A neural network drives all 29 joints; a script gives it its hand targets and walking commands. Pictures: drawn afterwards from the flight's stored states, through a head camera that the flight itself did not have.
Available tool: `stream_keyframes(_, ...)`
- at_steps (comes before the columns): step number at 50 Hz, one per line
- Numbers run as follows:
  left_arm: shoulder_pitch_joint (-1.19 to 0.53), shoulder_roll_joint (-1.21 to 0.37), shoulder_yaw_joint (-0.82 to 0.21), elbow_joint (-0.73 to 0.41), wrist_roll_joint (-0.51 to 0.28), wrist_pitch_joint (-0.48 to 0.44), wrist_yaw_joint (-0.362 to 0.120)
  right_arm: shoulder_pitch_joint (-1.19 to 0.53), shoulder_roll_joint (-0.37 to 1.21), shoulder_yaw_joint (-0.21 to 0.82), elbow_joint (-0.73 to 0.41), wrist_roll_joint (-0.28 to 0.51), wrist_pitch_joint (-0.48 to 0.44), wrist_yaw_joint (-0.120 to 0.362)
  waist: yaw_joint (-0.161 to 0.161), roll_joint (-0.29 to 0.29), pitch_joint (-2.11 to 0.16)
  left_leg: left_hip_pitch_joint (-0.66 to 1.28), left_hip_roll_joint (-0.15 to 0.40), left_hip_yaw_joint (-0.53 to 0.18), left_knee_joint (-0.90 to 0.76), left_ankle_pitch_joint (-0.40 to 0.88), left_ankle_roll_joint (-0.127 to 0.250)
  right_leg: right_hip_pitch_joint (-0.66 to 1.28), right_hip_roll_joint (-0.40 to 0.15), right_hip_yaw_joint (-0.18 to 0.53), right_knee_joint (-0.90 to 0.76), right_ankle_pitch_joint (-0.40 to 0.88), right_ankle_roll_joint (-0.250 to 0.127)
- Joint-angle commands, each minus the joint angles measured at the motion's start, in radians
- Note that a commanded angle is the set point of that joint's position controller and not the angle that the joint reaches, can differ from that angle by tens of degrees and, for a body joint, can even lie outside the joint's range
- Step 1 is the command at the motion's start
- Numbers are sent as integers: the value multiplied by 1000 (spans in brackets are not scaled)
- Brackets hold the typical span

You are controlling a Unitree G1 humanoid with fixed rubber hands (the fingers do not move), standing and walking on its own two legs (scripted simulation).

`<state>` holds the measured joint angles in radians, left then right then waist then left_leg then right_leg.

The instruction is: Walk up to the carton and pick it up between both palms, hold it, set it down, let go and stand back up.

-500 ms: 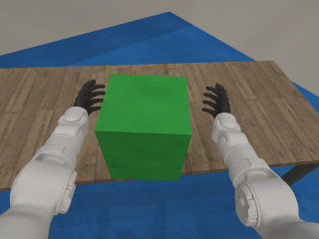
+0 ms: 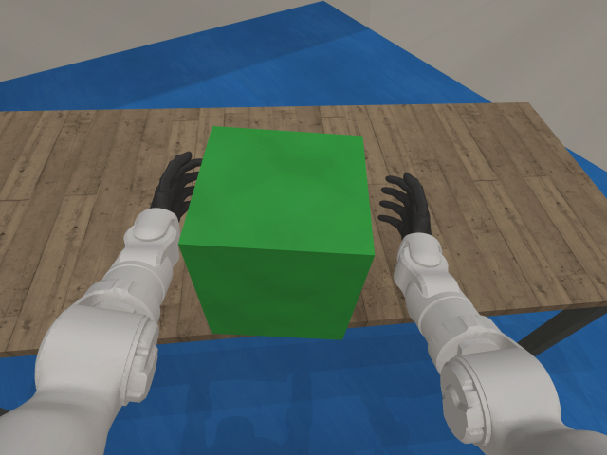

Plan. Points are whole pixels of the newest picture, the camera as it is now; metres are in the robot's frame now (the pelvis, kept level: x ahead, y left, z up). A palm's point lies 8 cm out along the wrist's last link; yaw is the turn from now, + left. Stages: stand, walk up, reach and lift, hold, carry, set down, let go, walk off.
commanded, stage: reach and lift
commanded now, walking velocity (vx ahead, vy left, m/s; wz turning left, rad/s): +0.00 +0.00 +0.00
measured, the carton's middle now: (282, 241) +0.43 +0.01 +0.01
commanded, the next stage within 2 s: none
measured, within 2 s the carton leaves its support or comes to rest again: neither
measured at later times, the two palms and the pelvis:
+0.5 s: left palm (185, 206) +0.45 +0.14 +0.07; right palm (400, 237) +0.39 -0.16 +0.05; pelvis +0.00 +0.00 +0.00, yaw +0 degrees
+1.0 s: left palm (188, 207) +0.45 +0.14 +0.07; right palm (402, 242) +0.39 -0.16 +0.05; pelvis +0.01 +0.02 +0.01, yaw +0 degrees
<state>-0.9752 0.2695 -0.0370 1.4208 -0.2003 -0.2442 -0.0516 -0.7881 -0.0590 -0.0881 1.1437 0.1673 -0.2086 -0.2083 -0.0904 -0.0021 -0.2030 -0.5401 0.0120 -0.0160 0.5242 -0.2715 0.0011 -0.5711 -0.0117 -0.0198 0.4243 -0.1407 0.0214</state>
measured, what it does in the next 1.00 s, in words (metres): stands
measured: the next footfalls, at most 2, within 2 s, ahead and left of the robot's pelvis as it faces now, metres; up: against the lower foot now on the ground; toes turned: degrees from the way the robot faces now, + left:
none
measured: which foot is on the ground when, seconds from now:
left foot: down 0.00-1.00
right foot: down 0.00-1.00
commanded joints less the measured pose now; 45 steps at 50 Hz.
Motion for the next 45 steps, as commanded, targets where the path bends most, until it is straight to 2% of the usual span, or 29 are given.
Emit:
stream_keyframes(1, -519, 63, 11, -107, 14, -56, 16, -488, -80, -57, -104, -32, -57, -5, -72, 98, -505, 189, -13, 38, 55, 409, -100, 242, 40, -57, 49, 234, -35)
stream_keyframes(2, -530, 57, 21, -104, 16, -61, 21, -510, -63, -73, -108, -47, -58, -5, -62, 85, -518, 167, -17, 45, 47, 384, -90, 247, 38, -52, 51, 222, -32)
stream_keyframes(3, -531, 55, 13, -89, 22, -57, 22, -482, -63, -91, -85, -60, -54, -6, -87, 105, -476, 158, -17, 41, 42, 376, -93, 234, 35, -54, 50, 226, -34)
stream_keyframes(4, -523, 55, 32, -83, 25, -53, 20, -498, -43, -80, -109, -52, -54, -3, -60, 69, -485, 146, -17, 48, 44, 356, -83, 242, 37, -50, 57, 217, -30)
stream_keyframes(5, -494, 29, 21, -94, 18, -60, 17, -474, -32, -101, -125, -80, -52, -11, -79, 48, -513, 150, -20, 47, 35, 372, -80, 266, 33, -54, 50, 255, -27)
stream_keyframes(8, -515, 22, 45, -76, 57, -57, 14, -487, 5, -122, -103, -100, -49, -14, -76, 72, -481, 118, -26, 66, 26, 330, -80, 289, 21, -38, 48, 236, -27)
stream_keyframes(9, -514, 27, 74, -66, 81, -47, 16, -509, -1, -144, -108, -128, -50, -19, -61, 57, -460, 101, -27, 63, 21, 331, -77, 295, 22, -42, 52, 242, -20)
stream_keyframes(10, -513, 8, 70, -88, 86, -52, 12, -491, 16, -144, -122, -142, -52, -15, -67, 54, -472, 98, -27, 62, 19, 307, -70, 316, 23, -35, 48, 232, -20)
stream_keyframes(12, -508, -12, 90, -104, 120, -58, 12, -485, 45, -157, -137, -176, -61, -16, -48, 62, -494, 123, -29, 66, 23, 371, -79, 344, 25, -43, 57, 291, -15)
stream_keyframes(13, -514, -27, 110, -101, 137, -56, 11, -477, 54, -173, -126, -197, -72, -12, -63, 50, -489, 131, -27, 61, 23, 374, -84, 340, 29, -47, 48, 287, -11)
stream_keyframes(14, -492, -56, 106, -123, 137, -56, 13, -465, 63, -181, -134, -202, -83, -10, -65, 74, -501, 159, -24, 62, 26, 412, -89, 340, 28, -49, 46, 304, -20)
stream_keyframes(16, -493, -56, 168, -156, 186, -68, 7, -453, 115, -212, -150, -240, -97, -9, -55, 47, -539, 161, -28, 78, 21, 439, -91, 413, 25, -41, 41, 368, -12)
stream_keyframes(17, -493, -62, 177, -150, 209, -64, 9, -442, 106, -225, -132, -253, -108, -13, -57, 72, -527, 162, -29, 75, 24, 453, -97, 423, 27, -42, 50, 380, -11)
stream_keyframes(18, -493, -97, 188, -140, 230, -64, 3, -500, 126, -230, -168, -276, -122, -4, -29, 75, -550, 165, -28, 80, 26, 469, -97, 422, 28, -45, 46, 362, -13)
stream_keyframes(21, -502, -283, 218, -143, 324, -80, -40, -503, 323, -252, -130, -367, -157, 54, -40, 79, -537, 261, -24, 84, 31, 571, -113, 415, 38, -62, 27, 382, -13)
stream_keyframes(24, -507, -599, 285, -62, 463, -103, -130, -530, 656, -305, -92, -554, -164, 147, -43, 68, -471, 261, -32, 83, -16, 509, -104, 516, 31, -64, -9, 376, -24)
stream_keyframes(25, -496, -641, 297, -22, 479, -116, -139, -520, 681, -312, -105, -593, -179, 166, -51, 62, -438, 257, -30, 86, -29, 503, -104, 520, 39, -74, -14, 389, -18)
stream_keyframes(26, -469, -666, 325, -13, 512, -124, -145, -541, 715, -305, -126, -617, -190, 185, -19, 71, -431, 260, -37, 91, -40, 523, -96, 572, 35, -76, -15, 424, -19)
stream_keyframes(28, -449, -667, 349, 5, 549, -120, -147, -489, 707, -315, -110, -645, -183, 208, 1, 88, -379, 265, -40, 97, -78, 465, -88, 582, 36, -71, -36, 394, -19)
stream_keyframes(29, -442, -647, 378, 46, 574, -114, -145, -452, 701, -341, -68, -677, -173, 213, -13, 82, -335, 256, -41, 93, -94, 424, -85, 581, 31, -68, -48, 378, -20)
stream_keyframes(31, -448, -657, 396, 45, 587, -111, -137, -479, 695, -341, -120, -703, -171, 231, 5, 72, -313, 245, -42, 97, -129, 357, -79, 572, 37, -80, -58, 309, -11)
stream_keyframes(32, -440, -646, 385, 29, 585, -108, -129, -451, 674, -363, -95, -712, -168, 236, -18, 81, -275, 285, -34, 86, -134, 389, -84, 538, 45, -93, -72, 284, -11)
stream_keyframes(35, -472, -686, 359, -26, 589, -89, -107, -481, 665, -363, -117, -714, -162, 241, -14, 130, -309, 352, -21, 76, -121, 406, -104, 473, 53, -91, -94, 217, -29)
stream_keyframes(37, -460, -673, 362, -37, 587, -79, -90, -463, 648, -359, -108, -718, -153, 249, -10, 128, -293, 368, -20, 77, -124, 396, -105, 457, 52, -99, -110, 192, -30)
stream_keyframes(38, -466, -685, 352, -42, 591, -76, -88, -452, 631, -374, -113, -722, -155, 247, -37, 126, -302, 378, -12, 73, -124, 403, -115, 439, 61, -105, -115, 184, -32)
stream_keyframes(39, -448, -675, 368, -17, 601, -69, -86, -476, 644, -345, -128, -715, -152, 253, -1, 102, -286, 363, -15, 80, -119, 432, -110, 450, 57, -108, -111, 195, -33)
stream_keyframes(41, -427, -682, 368, -32, 598, -65, -84, -441, 651, -340, -122, -721, -148, 244, -9, 96, -317, 359, -18, 81, -122, 420, -105, 481, 55, -96, -106, 219, -29)
stream_keyframes(42, -423, -717, 334, -73, 596, -67, -77, -433, 657, -339, -120, -720, -162, 245, -16, 136, -361, 379, -13, 76, -106, 499, -124, 478, 64, -104, -92, 269, -26)
stream_keyframes(45, -410, -709, 356, -49, 597, -66, -77, -451, 685, -309, -121, -705, -163, 249, 14, 108, -365, 368, -12, 83, -95, 525, -115, 498, 56, -94, -94, 306, -33)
